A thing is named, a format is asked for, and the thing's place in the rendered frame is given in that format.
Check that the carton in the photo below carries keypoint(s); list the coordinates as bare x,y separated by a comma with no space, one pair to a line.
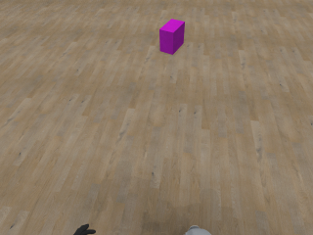
171,36

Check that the right robot shin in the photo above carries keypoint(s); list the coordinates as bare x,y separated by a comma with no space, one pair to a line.
193,227

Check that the robot left hand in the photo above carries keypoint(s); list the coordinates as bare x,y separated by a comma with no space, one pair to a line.
83,230

